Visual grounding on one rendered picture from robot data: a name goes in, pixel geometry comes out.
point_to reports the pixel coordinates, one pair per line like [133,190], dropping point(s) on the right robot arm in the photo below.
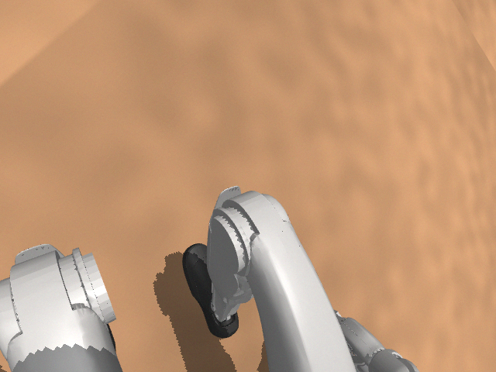
[390,361]

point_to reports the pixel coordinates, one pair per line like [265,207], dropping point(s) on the right robot hand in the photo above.
[360,341]

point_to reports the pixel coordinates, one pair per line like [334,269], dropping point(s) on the right robot foot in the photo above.
[195,270]

